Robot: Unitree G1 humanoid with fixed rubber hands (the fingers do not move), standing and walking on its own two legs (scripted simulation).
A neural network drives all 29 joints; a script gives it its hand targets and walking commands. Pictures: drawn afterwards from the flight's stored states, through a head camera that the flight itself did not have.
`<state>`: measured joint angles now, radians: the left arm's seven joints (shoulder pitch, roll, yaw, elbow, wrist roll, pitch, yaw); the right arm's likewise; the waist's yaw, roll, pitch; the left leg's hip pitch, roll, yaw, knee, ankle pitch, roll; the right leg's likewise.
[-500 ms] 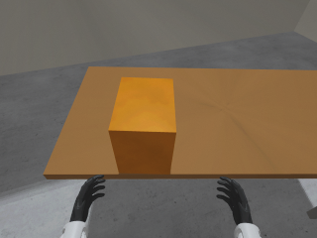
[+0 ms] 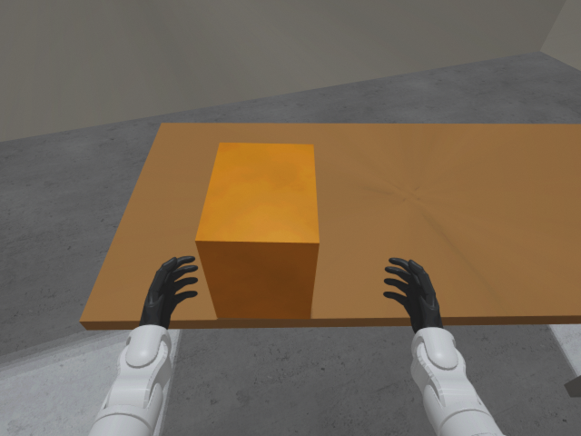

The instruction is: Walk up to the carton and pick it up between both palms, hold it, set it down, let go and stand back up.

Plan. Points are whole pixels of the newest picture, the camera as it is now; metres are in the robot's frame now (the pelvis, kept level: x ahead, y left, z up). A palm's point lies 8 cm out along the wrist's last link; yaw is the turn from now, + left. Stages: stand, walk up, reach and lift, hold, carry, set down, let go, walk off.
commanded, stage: reach and lift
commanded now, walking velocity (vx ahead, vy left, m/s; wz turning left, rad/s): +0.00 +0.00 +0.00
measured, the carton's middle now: (265, 231) +0.47 +0.05 -0.02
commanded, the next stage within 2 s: none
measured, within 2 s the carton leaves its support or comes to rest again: neither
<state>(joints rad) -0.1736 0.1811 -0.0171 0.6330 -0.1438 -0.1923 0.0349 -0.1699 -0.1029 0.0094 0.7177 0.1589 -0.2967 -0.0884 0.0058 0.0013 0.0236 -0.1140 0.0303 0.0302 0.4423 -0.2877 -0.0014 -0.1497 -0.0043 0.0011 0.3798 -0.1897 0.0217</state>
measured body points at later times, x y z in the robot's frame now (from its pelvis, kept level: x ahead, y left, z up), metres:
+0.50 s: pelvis +0.00 +0.00 +0.00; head +0.01 +0.01 +0.45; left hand +0.38 +0.20 +0.07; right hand +0.38 -0.17 +0.06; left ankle -0.03 +0.11 -0.74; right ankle +0.01 -0.14 -0.74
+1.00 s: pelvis +0.00 -0.01 +0.00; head +0.02 +0.01 +0.45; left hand +0.45 +0.19 +0.12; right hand +0.45 -0.18 +0.12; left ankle -0.03 +0.11 -0.74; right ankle +0.01 -0.14 -0.74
